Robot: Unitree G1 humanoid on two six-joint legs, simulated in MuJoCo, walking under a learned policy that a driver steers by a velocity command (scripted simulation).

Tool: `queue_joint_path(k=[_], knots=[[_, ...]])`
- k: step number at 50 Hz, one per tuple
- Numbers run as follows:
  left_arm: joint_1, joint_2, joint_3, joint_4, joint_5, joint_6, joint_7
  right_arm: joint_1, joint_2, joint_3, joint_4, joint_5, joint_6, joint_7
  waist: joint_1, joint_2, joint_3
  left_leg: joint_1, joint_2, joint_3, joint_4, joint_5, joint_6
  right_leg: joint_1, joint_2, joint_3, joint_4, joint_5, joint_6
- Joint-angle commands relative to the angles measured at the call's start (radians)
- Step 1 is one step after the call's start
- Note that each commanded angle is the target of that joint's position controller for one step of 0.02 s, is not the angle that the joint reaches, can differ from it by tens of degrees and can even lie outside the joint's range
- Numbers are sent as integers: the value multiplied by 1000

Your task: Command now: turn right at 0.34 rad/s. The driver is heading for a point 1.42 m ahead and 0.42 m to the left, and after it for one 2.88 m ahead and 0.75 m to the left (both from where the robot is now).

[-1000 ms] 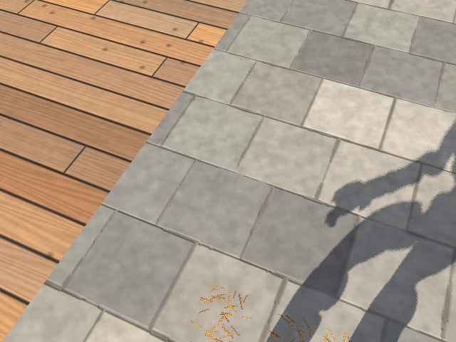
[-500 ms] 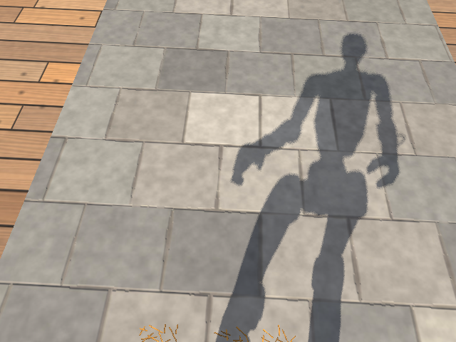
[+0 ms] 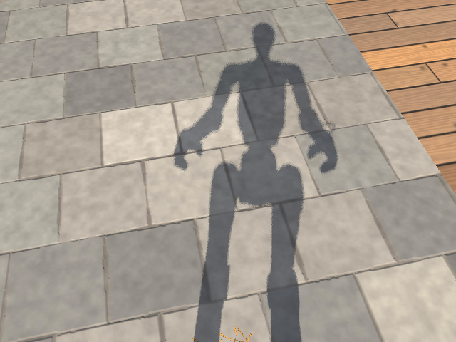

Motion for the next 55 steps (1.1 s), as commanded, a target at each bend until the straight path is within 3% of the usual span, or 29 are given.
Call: queue_joint_path(k=[1, 2, 3, 4, 5, 6, 8, 12, 14, 16, 17, 18, 19, 20, 21, 22, 25, 28, 31, 33, 34, 35, 36, 37, 38, 40, 43, 49, 55], knots=[[-30, 123, 27, -62, -7, -9, 4, 30, -82, -23, -66, -6, -28, 12, -37, -136, -120, 153, 21, 10, -262, 186, 41, 91, -215, 263, -74, 238, -123], [9, 85, 14, -58, 6, -14, 6, 40, -126, -29, -77, -26, -30, 8, -19, -50, -138, 253, 141, -92, -290, 312, 82, 25, -165, 214, -6, 85, -63], [73, 58, 8, -55, 15, -24, 3, -5, -197, -38, -88, -43, -25, 4, 57, 174, -113, 277, 292, -259, -299, 507, 191, -85, -24, 48, 120, -172, 2], [30, 102, 20, -63, 20, -32, 6, -1, -136, -23, -81, -52, -26, 5, 20, 255, -109, 202, 386, -372, -337, 496, 319, -93, -28, -14, 219, -330, 50], [3, 151, 38, -59, 13, -32, 10, -9, -111, -15, -87, -43, -30, 4, -5, 217, -88, 199, 377, -364, -346, 461, 343, -109, -51, -18, 344, -358, 79], [-2, 152, 46, -46, 5, -26, 12, -10, -119, -17, -82, -32, -31, 1, -9, 184, -80, 213, 344, -325, -338, 437, 324, -141, -50, -24, 427, -351, 97], [22, 112, 42, -23, 5, -9, 13, -31, -119, -14, -77, -11, -31, -3, -1, 146, -65, 220, 300, -247, -314, 453, 285, -156, -70, -17, 480, -301, 124], [2, 7, 3, -11, 1, -11, 1, -25, -93, -6, -63, -12, -5, 1, -24, 194, -91, 228, 202, -111, -271, 525, 250, -13, -91, -131, 184, -232, 137], [34, 11, 4, 11, -5, -13, -4, 6, -98, -3, -52, -4, 6, 2, -19, 194, -117, 212, 186, -116, -286, 229, 239, 100, -71, -181, -31, -82, 116], [49, 46, 13, 19, 4, -18, -7, 60, -116, -5, -40, 6, 7, 5, -25, 170, -80, 86, 161, -141, -304, -95, 194, 226, -52, -200, -104, -38, 63], [86, 71, 18, 13, 7, -26, -3, 39, -99, 5, -47, 1, 0, 10, -2, 127, -67, -14, 144, -143, -265, -198, 163, 287, -116, -133, -90, -97, 17], [144, 139, 37, 33, 17, -35, -1, 15, -53, 18, -73, 0, -13, 15, 8, -26, -41, -140, 45, -21, -146, -231, 111, 296, -200, -22, -109, -289, -53], [221, 169, 51, 55, 19, -47, -8, -52, -40, 23, -99, 14, -29, 14, 64, -179, -15, -201, -23, 98, 53, -174, 67, 255, -310, 168, -265, -515, -141], [201, 171, 47, 55, 29, -60, -7, -120, -82, 11, -129, 31, -39, 12, 82, -222, 96, -289, 8, 73, 172, -182, 71, 197, -416, 308, -361, -491, -201], [194, 138, 37, 58, 37, -77, 2, -127, -102, -1, -132, 33, -40, 8, 73, -206, 133, -346, 37, 17, 296, -227, 77, 201, -444, 324, -357, -335, -218], [177, 113, 30, 60, 27, -91, 8, -84, -108, -9, -122, 28, -36, 6, 49, -194, 120, -389, 45, -12, 364, -235, 78, 254, -446, 276, -324, -125, -214], [101, 114, 34, 47, 4, -87, 23, -54, -69, -1, -118, 14, -22, 23, 21, -127, 43, -318, 75, 25, 286, -114, 59, 299, -384, 29, -263, 321, -150], [73, 144, 46, 43, 3, -60, 32, -61, -47, 10, -135, 19, -4, 50, 26, -149, -5, -118, 55, 109, 138, 13, 39, 206, -335, -117, -231, 410, -120], [67, 161, 51, 45, -18, -49, 32, 1, -85, -10, -140, 20, 13, 61, -11, -134, -44, 9, 25, 135, -6, 96, 70, 185, -351, -150, -127, 409, -89], [97, 115, 38, 52, -16, -59, 28, 135, -142, -45, -107, 9, 14, 46, -69, -36, -116, 239, -25, 123, -148, 247, 120, 107, -271, -239, 133, 390, -21], [116, 57, 19, 24, 30, -66, 25, 202, -253, -72, -122, 6, 14, 24, -76, 208, -165, 426, 185, -195, -203, 566, 211, -123, -177, -298, 459, -16, 68], [124, 30, 4, -13, 39, -72, 25, 202, -312, -67, -151, -24, 3, 29, -55, 333, -268, 481, 409, -656, -328, 534, 432, -313, -26, -154, 677, -480, 100], [102, 98, 20, 0, 9, -70, 19, 175, -248, -50, -158, -19, -13, 37, -74, 198, -251, 437, 405, -604, -347, 444, 451, -341, -77, -66, 792, -448, 103], [75, 119, 24, 0, -3, -66, 18, 127, -210, -39, -152, -9, -22, 35, -53, 152, -164, 355, 357, -497, -338, 340, 406, -371, -104, -77, 782, -369, 88], [65, 125, 29, 17, 5, -61, 25, 85, -190, -34, -152, 4, -20, 30, -34, 72, -114, 284, 292, -408, -338, 266, 344, -360, -138, -78, 724, -286, 82], [53, 127, 34, 22, 21, -50, 32, 9, -182, -27, -168, -1, -5, 17, 1, 88, -84, 137, 210, -304, -349, 303, 290, -255, -142, -90, 628, -168, 87], [67, 85, 21, 32, 22, -51, 28, 8, -182, -29, -169, -7, 3, 0, 9, 112, -115, 119, 176, -261, -340, 383, 301, -207, -108, -102, 520, -112, 112], [-30, 68, 10, 10, 14, -58, 19, 22, -194, -39, -167, 3, 28, -19, -26, 137, -107, 120, 160, -354, -323, 187, 295, -167, -78, -70, 274, -76, 129], [-19, 79, 22, 11, 0, -89, -2, 9, -188, -41, -173, 17, 49, -14, -16, 164, -121, 183, 140, -461, -235, 340, 265, -26, -49, -75, -8, -58, 87]])
Keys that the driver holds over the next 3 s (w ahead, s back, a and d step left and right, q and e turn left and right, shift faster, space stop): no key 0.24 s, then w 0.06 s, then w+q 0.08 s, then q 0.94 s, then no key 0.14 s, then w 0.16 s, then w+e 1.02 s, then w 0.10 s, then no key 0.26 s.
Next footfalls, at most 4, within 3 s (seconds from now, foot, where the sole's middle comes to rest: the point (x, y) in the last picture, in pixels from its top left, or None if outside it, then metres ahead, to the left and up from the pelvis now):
0.04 left None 0.05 0.13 -0.77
0.34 right None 0.00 -0.13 -0.77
0.68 left None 0.15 0.13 -0.77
1.14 right None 0.22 -0.06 -0.77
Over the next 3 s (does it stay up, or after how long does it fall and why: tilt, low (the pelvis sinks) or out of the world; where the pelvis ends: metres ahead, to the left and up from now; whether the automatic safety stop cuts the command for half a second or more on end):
stays up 0.77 0.24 0.00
